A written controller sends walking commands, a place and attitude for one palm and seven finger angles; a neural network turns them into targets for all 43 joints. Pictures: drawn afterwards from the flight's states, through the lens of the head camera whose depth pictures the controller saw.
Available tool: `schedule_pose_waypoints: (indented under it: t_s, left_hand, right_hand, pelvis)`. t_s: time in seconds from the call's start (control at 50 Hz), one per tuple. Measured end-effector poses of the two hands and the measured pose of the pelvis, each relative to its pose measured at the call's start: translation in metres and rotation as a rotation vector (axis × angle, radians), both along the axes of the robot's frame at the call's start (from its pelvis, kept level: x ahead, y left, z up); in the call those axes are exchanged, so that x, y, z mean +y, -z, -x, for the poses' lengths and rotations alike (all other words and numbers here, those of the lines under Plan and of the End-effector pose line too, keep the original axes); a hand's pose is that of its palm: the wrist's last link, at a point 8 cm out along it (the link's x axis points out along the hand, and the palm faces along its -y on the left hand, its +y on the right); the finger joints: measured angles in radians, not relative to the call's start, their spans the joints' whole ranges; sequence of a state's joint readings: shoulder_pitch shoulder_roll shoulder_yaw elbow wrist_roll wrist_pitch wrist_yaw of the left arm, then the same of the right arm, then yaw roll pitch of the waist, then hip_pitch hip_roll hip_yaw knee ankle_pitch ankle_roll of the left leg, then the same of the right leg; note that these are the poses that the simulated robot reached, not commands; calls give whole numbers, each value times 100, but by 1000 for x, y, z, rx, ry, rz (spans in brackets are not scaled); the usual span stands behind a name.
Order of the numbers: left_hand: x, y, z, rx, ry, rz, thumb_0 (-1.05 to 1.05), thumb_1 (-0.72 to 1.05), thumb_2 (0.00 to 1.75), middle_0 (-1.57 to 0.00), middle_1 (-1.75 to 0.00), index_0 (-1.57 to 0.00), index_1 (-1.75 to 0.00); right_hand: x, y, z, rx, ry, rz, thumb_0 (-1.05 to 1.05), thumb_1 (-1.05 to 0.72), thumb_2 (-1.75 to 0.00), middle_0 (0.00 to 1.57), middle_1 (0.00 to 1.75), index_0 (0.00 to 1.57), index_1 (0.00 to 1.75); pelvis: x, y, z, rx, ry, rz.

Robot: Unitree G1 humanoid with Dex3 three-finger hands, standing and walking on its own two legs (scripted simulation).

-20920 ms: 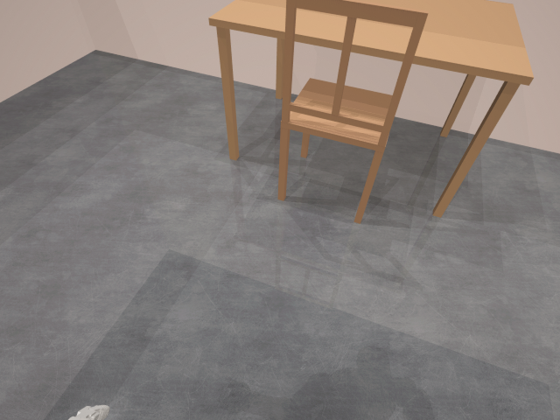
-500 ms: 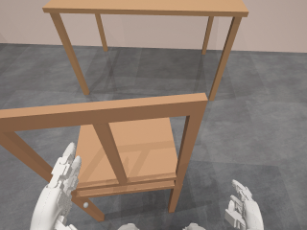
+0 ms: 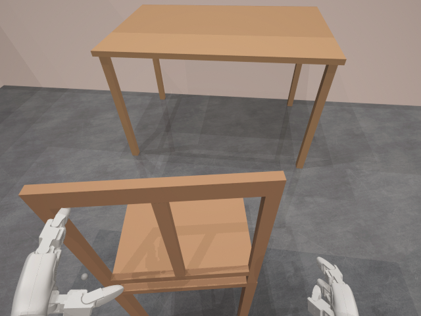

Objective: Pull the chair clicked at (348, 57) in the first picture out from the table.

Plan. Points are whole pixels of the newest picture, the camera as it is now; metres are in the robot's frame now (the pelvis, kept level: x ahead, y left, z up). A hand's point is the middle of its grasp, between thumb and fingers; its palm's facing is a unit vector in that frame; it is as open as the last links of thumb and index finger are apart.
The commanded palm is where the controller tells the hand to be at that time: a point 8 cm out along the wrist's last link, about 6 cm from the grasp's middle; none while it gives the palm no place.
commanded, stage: draw the hand back to the body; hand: left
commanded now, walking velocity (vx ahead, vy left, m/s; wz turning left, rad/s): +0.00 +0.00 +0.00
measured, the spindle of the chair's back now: (171, 243) +0.28 +0.12 -0.05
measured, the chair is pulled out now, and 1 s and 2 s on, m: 0.76 0.75 0.75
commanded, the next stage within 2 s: step back with the hand held close in 0.74 s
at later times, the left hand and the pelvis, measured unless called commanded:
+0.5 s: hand (62, 266) +0.16 +0.25 +0.09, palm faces +0.33 -0.78 -0.53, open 6.6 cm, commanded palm +0.14 +0.28 +0.19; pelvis +0.01 -0.02 +0.01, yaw +1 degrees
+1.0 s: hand (62, 266) +0.16 +0.25 +0.09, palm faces +0.32 -0.79 -0.52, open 6.4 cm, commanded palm +0.13 +0.28 +0.19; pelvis -0.01 -0.02 +0.01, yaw +1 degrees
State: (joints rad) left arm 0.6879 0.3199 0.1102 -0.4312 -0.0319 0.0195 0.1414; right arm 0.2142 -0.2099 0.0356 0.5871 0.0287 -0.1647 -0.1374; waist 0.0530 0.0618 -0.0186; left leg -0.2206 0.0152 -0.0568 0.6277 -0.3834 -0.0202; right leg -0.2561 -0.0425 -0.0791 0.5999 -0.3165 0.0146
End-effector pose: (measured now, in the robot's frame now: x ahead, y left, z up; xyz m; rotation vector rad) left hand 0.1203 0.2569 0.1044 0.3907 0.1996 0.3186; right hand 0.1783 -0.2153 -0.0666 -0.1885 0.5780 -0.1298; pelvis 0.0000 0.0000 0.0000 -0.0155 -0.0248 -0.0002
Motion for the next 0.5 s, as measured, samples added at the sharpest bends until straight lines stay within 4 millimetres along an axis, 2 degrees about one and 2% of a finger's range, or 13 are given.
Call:
schedule_pose_waypoints:
  t_s: [0.26,0.5]
  left_hand:
    - [19,-15,-1,46,-71,-76,0,41,66,-14,-20,-37,-29]
    - [24,-22,-4,70,-120,-127,1,79,85,-19,-28,-47,-38]
  right_hand:
    - [10,-4,-23,-13,-102,-15,1,-91,-89,20,30,20,30]
    - [-6,-1,-22,-15,-122,-10,1,-91,-89,20,30,20,30]
  pelvis:
    - [-7,-9,-7,-50,-9,-8]
    - [-19,-10,-7,-60,-14,-13]
